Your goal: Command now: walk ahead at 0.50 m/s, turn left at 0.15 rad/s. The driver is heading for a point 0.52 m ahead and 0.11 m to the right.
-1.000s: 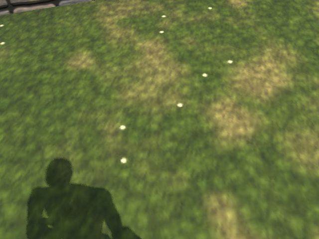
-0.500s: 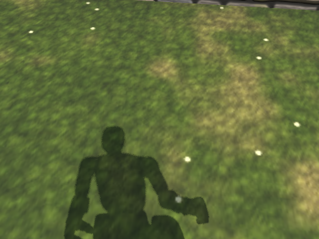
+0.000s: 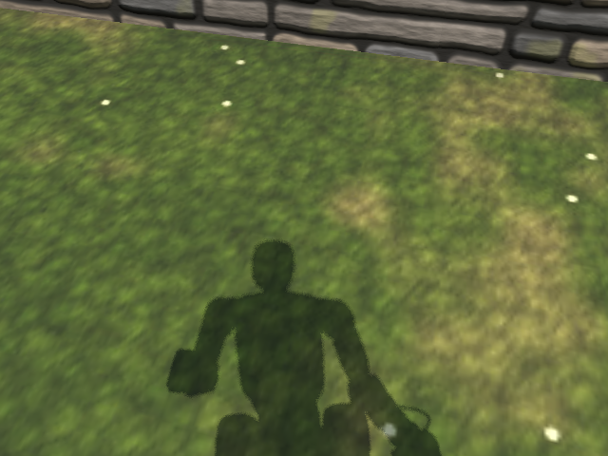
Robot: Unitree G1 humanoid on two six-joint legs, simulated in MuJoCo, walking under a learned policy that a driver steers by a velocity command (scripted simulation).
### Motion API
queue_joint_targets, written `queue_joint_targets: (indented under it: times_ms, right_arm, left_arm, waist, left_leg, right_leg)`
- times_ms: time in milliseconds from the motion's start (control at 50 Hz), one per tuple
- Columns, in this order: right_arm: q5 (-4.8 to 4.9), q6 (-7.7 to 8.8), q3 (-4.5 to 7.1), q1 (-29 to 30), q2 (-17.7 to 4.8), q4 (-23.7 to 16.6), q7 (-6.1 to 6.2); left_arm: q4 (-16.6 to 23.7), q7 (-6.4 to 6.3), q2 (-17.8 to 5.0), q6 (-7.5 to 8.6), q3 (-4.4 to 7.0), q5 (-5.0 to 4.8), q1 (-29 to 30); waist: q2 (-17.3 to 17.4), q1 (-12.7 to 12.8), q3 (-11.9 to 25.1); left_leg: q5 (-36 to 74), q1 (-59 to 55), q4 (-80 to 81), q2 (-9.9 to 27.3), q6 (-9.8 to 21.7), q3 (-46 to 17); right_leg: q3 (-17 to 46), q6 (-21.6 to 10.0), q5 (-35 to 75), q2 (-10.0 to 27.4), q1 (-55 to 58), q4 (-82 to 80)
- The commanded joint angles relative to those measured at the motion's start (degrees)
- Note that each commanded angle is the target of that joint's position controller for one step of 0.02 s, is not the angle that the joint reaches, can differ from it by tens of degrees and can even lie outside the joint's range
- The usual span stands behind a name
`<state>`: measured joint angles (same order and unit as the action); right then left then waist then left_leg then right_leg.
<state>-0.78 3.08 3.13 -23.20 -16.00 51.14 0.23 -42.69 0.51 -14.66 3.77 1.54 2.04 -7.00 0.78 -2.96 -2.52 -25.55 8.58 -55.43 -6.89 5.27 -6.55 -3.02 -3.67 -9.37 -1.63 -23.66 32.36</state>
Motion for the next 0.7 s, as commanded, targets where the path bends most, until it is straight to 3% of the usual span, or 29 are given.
queue_joint_targets:
  times_ms: [20, 60, 120, 220, 260, 320, 380, 420, 440, 460, 480, 500, 520, 540, 560, 580, 620, 700]
  right_arm:
    - [-0.48, 0.87, 0.67, 1.2, -5.4, -4.4, -0.54]
    - [-1.28, -0.08, 0.36, 1.7, -4.4, -4.5, -1.28]
    - [-1.65, -0.98, -0.08, 2.7, -3.1, -4.4, -1.94]
    - [-1.56, -0.95, -1.24, 15.6, -1.6, -8.3, -2.44]
    - [-1.35, -0.69, -1.9, 19.8, -0.5, -9.6, -2.54]
    - [-0.92, -0.33, -2.17, 23.6, -0.8, -10.5, -2.25]
    - [-0.74, 0.33, -1.78, 23.8, -2.3, -11.1, -1.65]
    - [-0.88, 1.17, -0.95, 16.5, -3.9, -9.0, -0.96]
    - [-1.58, 1.97, -0.03, 8.6, -6.1, -6.5, -0.25]
    - [-2.99, 2.46, 1.17, -1.1, -10.8, -5.7, 0.68]
    - [-2.94, 1.54, 2.43, -0.7, -15.5, -6.0, 0.63]
    - [-1.5, 0.81, 1.57, 2.6, -10.2, -6.7, 0.35]
    - [-1.09, 0.89, 0.38, 7.0, -5.7, -7.2, 0.2]
    - [-1.0, 1.24, -0.05, 9.1, -3.7, -7.2, 0.04]
    - [-0.92, 1.64, -0.28, 9.6, -2.7, -6.9, 0.23]
    - [-0.71, 2.06, -0.42, 9.5, -2.2, -6.3, 0.41]
    - [-0.24, 3.11, -0.17, 7.8, -2.6, -5.2, 0.39]
    - [-0.17, 3.6, -0.11, 5.1, -2.9, -2.9, 0.4]
  left_arm:
    - [-0.4, 0.1, -6.2, 0.0, 2.37, -0.6, -8.4]
    - [-2.1, -0.14, -4.9, 0.7, 1.79, -0.82, -8.7]
    - [-4.5, 0.19, -5.5, 1.96, 1.94, -1.54, -12.1]
    - [-7.4, 0.26, -5.3, 1.76, 1.87, -1.9, -16.4]
    - [-8.5, 0.21, -5.8, 1.67, 1.98, -1.99, -18.3]
    - [-9.6, -0.08, -7.1, 1.31, 2.28, -1.7, -20.5]
    - [-9.9, -0.5, -8.1, 0.89, 2.6, -1.35, -19.9]
    - [-9.7, -0.63, -8.9, 0.68, 2.94, -1.36, -17.9]
    - [-9.5, -0.46, -8.0, 0.7, 2.72, -1.66, -17.7]
    - [-7.1, -0.29, -5.1, 0.95, 1.99, -2.09, -16.8]
    - [-5.6, -0.61, -0.3, 0.49, 1.23, -3.56, -23.0]
    - [-7.2, -1.03, -6.2, -0.58, 2.59, -1.74, -21.4]
    - [-7.2, -0.49, -6.0, -0.82, 2.92, -1.47, -18.2]
    - [-7.0, -0.01, -4.3, -0.99, 2.67, -1.48, -16.5]
    - [-7.0, 0.4, -4.0, -1.54, 2.85, -0.95, -15.7]
    - [-7.1, 0.87, -3.6, -2.31, 2.87, -0.42, -16.0]
    - [-6.2, 1.51, -2.7, -3.3, 2.84, -0.34, -14.4]
    - [-4.5, 1.62, -1.2, -3.65, 2.43, 0.01, -9.6]
  waist:
    - [-1.4, 3.9, 2.9]
    - [-5.1, 2.2, 1.8]
    - [-5.7, 1.6, 2.1]
    - [-4.9, 4.0, -1.3]
    - [-4.9, 5.0, -1.6]
    - [-4.9, 6.1, -1.3]
    - [-5.4, 5.1, -0.8]
    - [-4.9, 1.3, 2.0]
    - [-1.9, -1.9, 6.7]
    - [4.6, -5.4, 15.0]
    - [16.5, -1.8, 19.2]
    - [7.6, -0.9, 13.7]
    - [3.7, 0.6, 6.5]
    - [3.3, 1.6, 3.2]
    - [4.6, 2.3, 2.0]
    - [5.5, 3.3, 1.4]
    - [4.7, 3.9, 1.9]
    - [3.7, 4.6, 0.5]
  left_leg:
    - [6.4, 24.1, -14.2, 5.8, -0.2, -0.7]
    - [7.9, 21.3, -10.1, 8.0, -1.2, 0.9]
    - [9.6, 22.3, -7.4, 9.0, -2.6, 3.2]
    - [18.8, 28.5, 5.6, 12.0, -5.0, 7.4]
    - [21.9, 26.2, 12.6, 11.1, -5.6, 8.6]
    - [23.5, 23.2, 19.1, 9.3, -5.7, 9.2]
    - [20.0, 19.2, 22.7, 8.4, -4.4, 8.1]
    - [17.0, 8.8, 27.7, 6.5, -3.0, 8.3]
    - [17.9, -2.8, 30.5, 8.0, -1.4, 6.8]
    - [10.3, -16.3, 32.0, 21.5, 1.5, -6.7]
    - [4.5, -24.9, 38.6, 33.9, 6.7, -28.6]
    - [-0.7, -18.7, 40.2, 32.0, 6.7, -29.3]
    - [0.6, -11.8, 41.5, 29.0, 5.5, -20.5]
    - [7.1, -6.6, 43.5, 26.3, 4.3, -13.3]
    - [11.6, -3.9, 44.7, 24.3, 3.1, -8.1]
    - [15.6, -2.0, 45.5, 22.7, 2.4, -4.1]
    - [22.2, -1.8, 46.3, 22.4, 2.6, 0.3]
    - [49.4, -1.9, 43.5, 21.2, 4.1, 9.1]
  right_leg:
    - [28.4, -9.1, -6.3, 19.0, 21.1, -18.9]
    - [19.5, -7.1, 2.9, 14.7, 16.7, -20.7]
    - [14.9, -7.9, 11.1, 13.6, 16.8, -22.5]
    - [9.8, -7.9, 14.5, 11.1, 18.0, -25.6]
    - [9.0, -7.5, 17.4, 10.3, 17.9, -24.7]
    - [10.1, -7.4, 21.3, 11.0, 19.9, -21.8]
    - [13.0, -6.7, 24.6, 12.9, 22.1, -17.9]
    - [13.3, -5.3, 29.2, 12.0, 21.3, -10.2]
    - [11.0, -4.2, 27.4, 8.7, 17.6, -0.1]
    - [8.0, -3.0, 11.4, 4.7, 8.4, 16.1]
    - [3.0, -1.6, -21.6, -3.2, -8.7, 30.9]
    - [6.5, -2.2, -19.9, 0.5, -12.3, 36.2]
    - [7.3, -2.2, -14.6, 2.7, -12.7, 35.9]
    - [6.9, -1.6, -11.1, 4.5, -11.3, 34.2]
    - [6.4, -1.0, -9.6, 5.5, -10.0, 32.9]
    - [6.1, -0.3, -8.5, 6.0, -8.8, 32.5]
    - [5.5, 0.4, -5.9, 6.2, -9.2, 32.7]
    - [4.3, 2.4, -1.2, 4.8, -11.4, 25.7]
